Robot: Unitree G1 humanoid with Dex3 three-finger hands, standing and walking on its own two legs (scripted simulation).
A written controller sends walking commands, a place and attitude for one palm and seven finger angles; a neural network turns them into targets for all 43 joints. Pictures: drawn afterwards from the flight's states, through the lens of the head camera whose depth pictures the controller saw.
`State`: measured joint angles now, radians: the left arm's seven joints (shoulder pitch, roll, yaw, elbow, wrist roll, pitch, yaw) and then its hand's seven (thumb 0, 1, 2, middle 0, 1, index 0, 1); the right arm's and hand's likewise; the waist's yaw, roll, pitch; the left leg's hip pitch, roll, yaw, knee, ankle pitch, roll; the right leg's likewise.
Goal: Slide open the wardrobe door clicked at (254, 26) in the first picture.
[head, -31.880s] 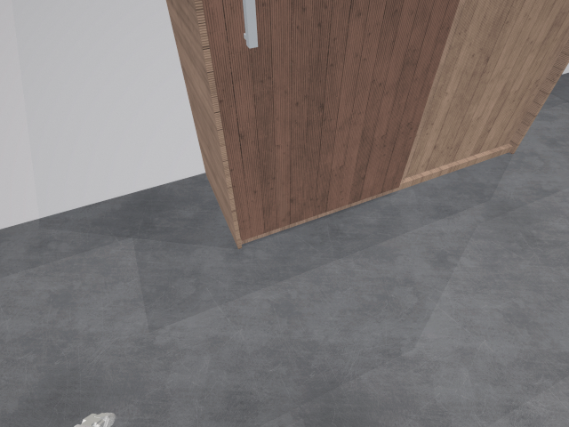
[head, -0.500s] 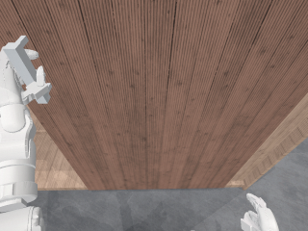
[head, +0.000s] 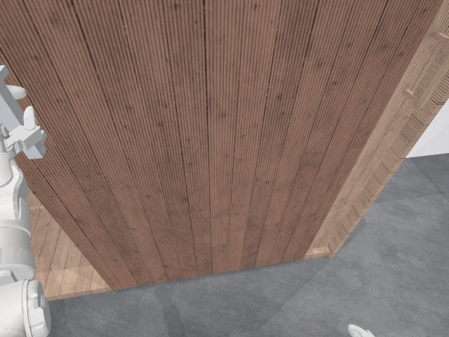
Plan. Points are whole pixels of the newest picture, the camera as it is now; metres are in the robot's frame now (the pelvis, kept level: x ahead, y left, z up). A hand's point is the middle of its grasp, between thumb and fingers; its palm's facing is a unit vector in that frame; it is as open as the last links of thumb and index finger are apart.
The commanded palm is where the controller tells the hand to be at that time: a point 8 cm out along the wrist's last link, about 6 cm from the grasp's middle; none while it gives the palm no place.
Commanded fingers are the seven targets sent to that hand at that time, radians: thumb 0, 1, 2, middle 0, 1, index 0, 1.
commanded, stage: stop walking and hold the door there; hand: left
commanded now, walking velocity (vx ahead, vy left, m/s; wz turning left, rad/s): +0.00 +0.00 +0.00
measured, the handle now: (19, 113) +0.42 +0.37 +0.19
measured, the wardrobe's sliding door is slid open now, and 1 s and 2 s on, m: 0.67 0.67 0.67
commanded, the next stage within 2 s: loosen the grip on the handle in 1.62 s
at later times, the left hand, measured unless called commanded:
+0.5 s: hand (29, 130) +0.39 +0.34 +0.19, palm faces +0.52 -0.82 -0.23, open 5.9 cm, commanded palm +0.34 +0.37 +0.17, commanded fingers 0.00 0.90 0.90 -0.45 -1.40 -0.45 -1.40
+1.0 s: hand (30, 132) +0.38 +0.34 +0.18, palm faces +0.44 -0.88 -0.20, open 6.0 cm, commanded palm +0.34 +0.37 +0.17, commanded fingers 0.00 0.90 0.90 -0.45 -1.40 -0.45 -1.40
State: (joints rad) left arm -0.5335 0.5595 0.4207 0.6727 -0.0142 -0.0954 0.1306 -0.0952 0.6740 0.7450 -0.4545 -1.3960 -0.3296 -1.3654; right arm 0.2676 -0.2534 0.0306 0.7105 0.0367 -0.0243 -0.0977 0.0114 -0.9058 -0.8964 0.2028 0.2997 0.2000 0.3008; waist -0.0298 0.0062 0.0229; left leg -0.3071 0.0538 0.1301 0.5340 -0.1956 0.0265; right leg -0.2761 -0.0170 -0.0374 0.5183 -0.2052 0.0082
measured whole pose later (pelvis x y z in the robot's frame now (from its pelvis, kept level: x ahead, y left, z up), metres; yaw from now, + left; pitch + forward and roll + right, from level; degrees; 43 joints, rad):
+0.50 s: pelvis +0.00 +0.02 +0.00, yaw +4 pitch -1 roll +0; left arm -0.58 0.50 0.35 0.67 -0.01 -0.14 0.09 -0.12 0.65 0.76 -0.45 -1.40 -0.36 -1.39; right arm 0.23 -0.33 -0.02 0.72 0.04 0.00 -0.09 0.01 -0.91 -0.90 0.20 0.30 0.20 0.30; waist -0.02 0.01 0.03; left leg -0.36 -0.01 0.05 0.71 -0.39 -0.01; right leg -0.30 -0.10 -0.07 0.58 -0.26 0.04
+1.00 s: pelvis -0.02 +0.06 +0.00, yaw +5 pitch -1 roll +0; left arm -0.66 0.41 0.26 0.54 -0.05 -0.08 0.10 -0.09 0.70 0.76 -0.45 -1.40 -0.27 -1.40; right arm 0.17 -0.22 0.07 0.68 0.03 -0.03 -0.07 0.01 -0.90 -0.90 0.21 0.30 0.20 0.30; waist 0.02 0.03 0.12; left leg -0.34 0.00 0.11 0.55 -0.21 0.04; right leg -0.21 0.01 -0.07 0.57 -0.34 -0.03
